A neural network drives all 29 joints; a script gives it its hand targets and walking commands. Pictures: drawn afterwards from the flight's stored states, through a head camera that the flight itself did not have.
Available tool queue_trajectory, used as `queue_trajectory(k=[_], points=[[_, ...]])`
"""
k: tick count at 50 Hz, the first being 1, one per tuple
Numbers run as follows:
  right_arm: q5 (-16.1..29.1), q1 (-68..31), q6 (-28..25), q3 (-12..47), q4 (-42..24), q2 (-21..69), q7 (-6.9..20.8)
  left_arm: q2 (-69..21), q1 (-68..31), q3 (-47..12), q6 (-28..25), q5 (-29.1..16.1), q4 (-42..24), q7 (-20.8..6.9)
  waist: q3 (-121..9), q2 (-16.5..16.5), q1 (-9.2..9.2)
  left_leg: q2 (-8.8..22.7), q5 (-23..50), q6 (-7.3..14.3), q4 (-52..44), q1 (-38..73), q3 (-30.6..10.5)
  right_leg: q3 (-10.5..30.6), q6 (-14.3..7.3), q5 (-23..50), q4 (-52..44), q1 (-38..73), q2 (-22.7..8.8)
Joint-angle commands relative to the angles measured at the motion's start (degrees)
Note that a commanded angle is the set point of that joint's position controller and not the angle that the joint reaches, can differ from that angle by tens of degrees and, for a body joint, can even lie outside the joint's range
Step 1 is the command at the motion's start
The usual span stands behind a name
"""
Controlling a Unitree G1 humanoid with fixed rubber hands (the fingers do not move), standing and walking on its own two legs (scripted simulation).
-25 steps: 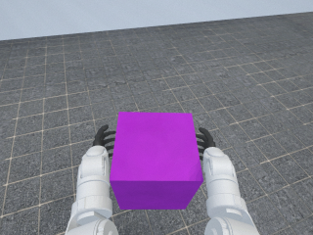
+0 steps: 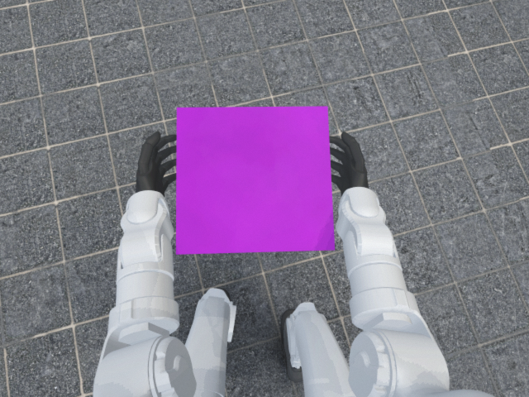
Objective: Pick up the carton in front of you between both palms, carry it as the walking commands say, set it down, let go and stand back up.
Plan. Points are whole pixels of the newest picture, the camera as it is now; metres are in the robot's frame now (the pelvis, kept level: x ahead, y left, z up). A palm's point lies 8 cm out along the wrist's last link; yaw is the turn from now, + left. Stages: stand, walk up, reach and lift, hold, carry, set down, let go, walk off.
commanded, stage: set down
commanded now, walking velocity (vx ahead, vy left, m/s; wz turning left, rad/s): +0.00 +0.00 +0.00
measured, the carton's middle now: (253, 191) +0.41 +0.05 -0.15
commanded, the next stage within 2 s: none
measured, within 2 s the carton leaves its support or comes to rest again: rests again in 1.88 s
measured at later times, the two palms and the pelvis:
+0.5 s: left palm (171, 197) +0.41 +0.21 -0.22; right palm (322, 182) +0.46 -0.09 -0.22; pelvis -0.03 +0.01 -0.13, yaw -1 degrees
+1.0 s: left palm (182, 206) +0.42 +0.22 -0.38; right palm (301, 184) +0.50 -0.07 -0.38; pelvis -0.05 +0.00 -0.23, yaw -1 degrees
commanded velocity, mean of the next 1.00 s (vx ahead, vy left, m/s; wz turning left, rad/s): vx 0.00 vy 0.00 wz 0.00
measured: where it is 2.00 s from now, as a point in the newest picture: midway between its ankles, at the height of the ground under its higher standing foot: (253, 346)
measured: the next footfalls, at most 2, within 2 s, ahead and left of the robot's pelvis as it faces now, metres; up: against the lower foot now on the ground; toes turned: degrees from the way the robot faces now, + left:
none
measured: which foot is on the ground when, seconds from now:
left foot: down 0.00-1.00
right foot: down 0.00-1.00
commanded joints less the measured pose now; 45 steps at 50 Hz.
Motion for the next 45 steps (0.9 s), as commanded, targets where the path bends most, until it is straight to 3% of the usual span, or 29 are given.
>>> queue_trajectory(k=[1,10,22,34,45], points=[[3.25,-32.40,0.91,31.15,2.49,50.78,13.42,-49.63,-28.57,-32.07,2.40,-3.75,5.86,-12.78,-47.06,-0.59,1.89,-6.34,13.74,1.27,2.57,27.43,7.66,-3.45,2.15,11.42,-4.36,11.78,3.68],[2.70,-41.05,1.94,25.04,9.09,47.34,14.72,-50.89,-36.53,-28.80,4.26,-3.76,9.50,-10.25,-50.81,1.19,1.42,-6.55,12.14,0.07,10.82,19.79,7.83,-5.51,1.14,6.16,5.98,-4.82,5.01],[5.58,-51.20,1.12,25.40,12.10,43.48,14.26,-49.05,-47.11,-29.55,3.26,-6.92,7.55,-5.75,-59.80,1.03,2.67,-7.02,11.68,-0.97,22.05,13.73,8.59,-6.99,0.98,3.40,18.48,-17.10,6.23],[6.25,-60.03,1.39,23.75,17.10,38.96,12.60,-43.69,-57.14,-25.58,3.08,-8.18,8.07,-5.19,-59.60,-1.39,4.41,-6.89,8.82,-1.51,32.04,2.74,10.89,-7.61,1.15,1.36,27.60,-23.36,6.28],[7.98,-67.58,0.77,24.67,20.52,34.43,10.48,-37.50,-64.43,-21.41,2.20,-9.46,8.73,-5.94,-58.58,-4.07,7.10,-5.86,9.19,-2.18,40.56,-6.70,12.81,-7.37,1.38,2.99,35.21,-24.97,5.82]])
